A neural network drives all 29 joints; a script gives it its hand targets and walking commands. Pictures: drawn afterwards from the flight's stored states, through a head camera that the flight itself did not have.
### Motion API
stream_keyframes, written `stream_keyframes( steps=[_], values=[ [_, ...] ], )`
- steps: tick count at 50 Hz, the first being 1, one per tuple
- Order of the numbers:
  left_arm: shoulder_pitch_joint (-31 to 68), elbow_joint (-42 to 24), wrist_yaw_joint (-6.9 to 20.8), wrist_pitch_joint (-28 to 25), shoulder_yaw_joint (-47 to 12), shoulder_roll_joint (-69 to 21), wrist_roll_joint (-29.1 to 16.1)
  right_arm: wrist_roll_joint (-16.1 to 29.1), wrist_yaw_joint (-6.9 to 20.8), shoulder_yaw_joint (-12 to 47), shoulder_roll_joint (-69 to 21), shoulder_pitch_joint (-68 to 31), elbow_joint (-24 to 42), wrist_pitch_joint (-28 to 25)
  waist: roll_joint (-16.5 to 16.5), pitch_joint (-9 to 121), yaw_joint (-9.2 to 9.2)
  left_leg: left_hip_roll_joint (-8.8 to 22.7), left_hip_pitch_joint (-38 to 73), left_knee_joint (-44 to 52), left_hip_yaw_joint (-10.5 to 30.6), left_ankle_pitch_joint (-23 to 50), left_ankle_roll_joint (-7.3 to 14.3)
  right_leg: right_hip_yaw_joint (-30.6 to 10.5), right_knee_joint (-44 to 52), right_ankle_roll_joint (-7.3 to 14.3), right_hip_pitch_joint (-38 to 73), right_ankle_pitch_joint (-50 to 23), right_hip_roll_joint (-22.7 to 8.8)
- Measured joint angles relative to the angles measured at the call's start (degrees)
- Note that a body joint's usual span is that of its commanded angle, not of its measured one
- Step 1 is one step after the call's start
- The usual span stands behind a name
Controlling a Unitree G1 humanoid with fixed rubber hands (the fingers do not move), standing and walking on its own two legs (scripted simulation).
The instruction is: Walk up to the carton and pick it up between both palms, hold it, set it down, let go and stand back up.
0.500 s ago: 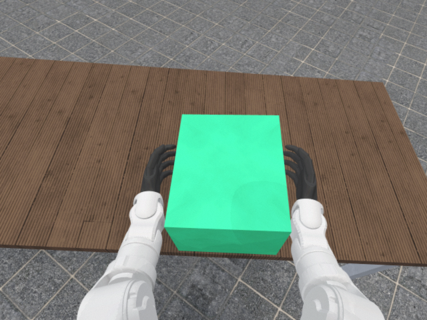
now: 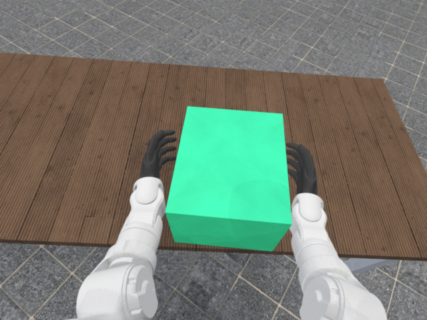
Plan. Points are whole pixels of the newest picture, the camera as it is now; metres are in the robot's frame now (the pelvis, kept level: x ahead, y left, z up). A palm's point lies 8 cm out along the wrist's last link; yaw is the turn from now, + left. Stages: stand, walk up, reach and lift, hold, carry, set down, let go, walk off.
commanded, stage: set down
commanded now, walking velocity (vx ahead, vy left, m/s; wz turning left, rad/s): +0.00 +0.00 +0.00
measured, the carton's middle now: (229, 177) +0.40 -0.02 -0.03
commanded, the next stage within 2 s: none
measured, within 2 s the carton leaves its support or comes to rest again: rests again in 0.02 s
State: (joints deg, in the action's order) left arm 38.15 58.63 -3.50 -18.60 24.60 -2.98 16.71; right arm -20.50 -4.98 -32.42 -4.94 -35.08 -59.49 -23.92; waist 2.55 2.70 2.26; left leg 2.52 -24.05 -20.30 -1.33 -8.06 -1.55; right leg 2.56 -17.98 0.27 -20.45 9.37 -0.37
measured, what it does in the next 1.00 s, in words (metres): stands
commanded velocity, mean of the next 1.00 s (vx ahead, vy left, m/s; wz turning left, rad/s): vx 0.00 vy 0.00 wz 0.00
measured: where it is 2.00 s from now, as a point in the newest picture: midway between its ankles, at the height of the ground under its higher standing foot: outside the picture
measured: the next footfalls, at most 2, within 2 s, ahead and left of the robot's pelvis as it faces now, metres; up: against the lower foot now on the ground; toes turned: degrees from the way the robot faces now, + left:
none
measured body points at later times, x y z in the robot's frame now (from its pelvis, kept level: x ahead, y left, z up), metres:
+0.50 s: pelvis -0.02 +0.00 -0.02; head +0.04 +0.02 +0.42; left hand +0.41 +0.14 +0.01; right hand +0.38 -0.18 +0.00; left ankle +0.01 +0.13 -0.75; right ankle -0.02 -0.12 -0.75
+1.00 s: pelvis -0.04 +0.00 -0.03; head +0.00 +0.01 +0.42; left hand +0.41 +0.17 +0.05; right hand +0.38 -0.23 +0.06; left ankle +0.01 +0.13 -0.75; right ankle -0.02 -0.12 -0.75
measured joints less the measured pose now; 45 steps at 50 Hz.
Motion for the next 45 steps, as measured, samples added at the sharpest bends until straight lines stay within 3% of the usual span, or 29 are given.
stream_keyframes(
  steps=[4,10,21,26,34,45],
  values=[
    [1.1,3.2,-1.1,-0.4,-1.6,1.0,0.0,0.2,-0.9,1.8,1.6,-1.1,-4.0,0.3,-0.2,1.2,0.0,0.3,-1.9,-1.4,-0.1,-0.4,0.0,-0.1,-1.1,0.0,-1.8,0.2,0.2],
    [3.0,10.0,-3.3,-2.4,-4.9,3.9,-0.5,5.6,-1.4,8.2,4.2,-2.6,-9.9,-0.4,-0.7,4.9,0.0,0.9,-6.1,-4.2,-0.3,-1.3,0.0,-0.4,-3.5,0.0,-6.0,0.7,0.7],
    [11.3,23.5,-3.8,-5.3,-17.7,9.5,-15.1,20.4,-1.1,23.1,9.3,-8.8,-20.0,-1.2,-2.0,9.7,0.0,1.5,-14.8,-10.8,-0.2,-3.0,0.0,-0.6,-10.0,0.0,-14.8,2.3,1.1],
    [12.7,25.4,-3.8,-5.6,-22.1,11.4,-19.8,25.3,-0.2,27.3,11.5,-11.0,-21.2,-0.5,-2.2,10.7,0.0,1.5,-17.5,-12.8,-0.2,-3.4,0.0,-0.7,-12.3,0.0,-17.7,2.8,1.1],
    [12.8,25.9,-3.8,-5.4,-26.1,13.5,-24.9,29.4,1.5,30.4,14.4,-12.2,-21.3,1.5,-2.3,11.4,0.0,1.5,-19.2,-14.0,-0.2,-3.4,0.0,-0.7,-14.1,0.0,-19.7,3.2,1.0],
    [13.1,23.6,-3.0,0.9,-28.0,15.3,-28.2,36.6,2.7,35.1,19.0,-12.4,-16.4,7.8,-3.4,14.4,-0.02,1.6,-19.2,-14.0,-0.1,-3.2,0.0,-0.7,-14.3,0.0,-19.8,3.0,1.1]
  ],
)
